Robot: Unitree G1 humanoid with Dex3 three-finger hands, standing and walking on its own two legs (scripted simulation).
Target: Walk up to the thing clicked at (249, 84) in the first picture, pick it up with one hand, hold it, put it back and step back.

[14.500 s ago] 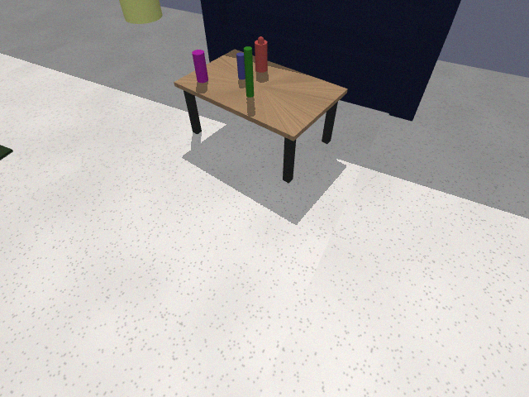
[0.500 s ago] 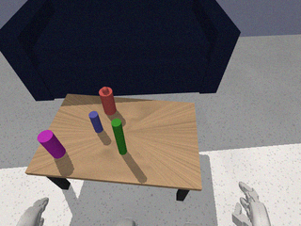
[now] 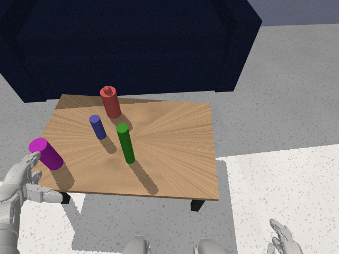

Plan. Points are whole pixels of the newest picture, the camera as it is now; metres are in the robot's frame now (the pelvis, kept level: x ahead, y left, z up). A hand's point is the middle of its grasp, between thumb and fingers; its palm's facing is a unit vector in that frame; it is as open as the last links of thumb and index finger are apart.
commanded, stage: go down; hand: left
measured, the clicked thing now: (126, 146) +0.51 +0.16 -0.24
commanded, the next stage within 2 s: approach in 1.06 s
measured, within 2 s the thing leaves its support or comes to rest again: neither
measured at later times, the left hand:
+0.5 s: hand (40, 150) +0.36 +0.33 +0.00, palm faces +0.12 -0.99 -0.13, open 17.5 cm
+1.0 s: hand (39, 134) +0.41 +0.35 +0.01, palm faces +0.11 -0.99 -0.09, open 17.5 cm
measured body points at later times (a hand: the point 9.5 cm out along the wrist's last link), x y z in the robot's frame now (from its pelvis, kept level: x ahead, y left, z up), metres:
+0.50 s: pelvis -0.01 +0.00 -0.01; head +0.09 +0.03 +0.43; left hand +0.35 +0.39 +0.01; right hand +0.06 -0.28 -0.10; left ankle +0.02 +0.12 -0.68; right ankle +0.01 -0.15 -0.68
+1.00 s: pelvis -0.01 +0.01 -0.01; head +0.11 +0.04 +0.42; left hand +0.39 +0.40 +0.02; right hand +0.05 -0.27 -0.11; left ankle +0.02 +0.12 -0.68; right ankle +0.01 -0.15 -0.68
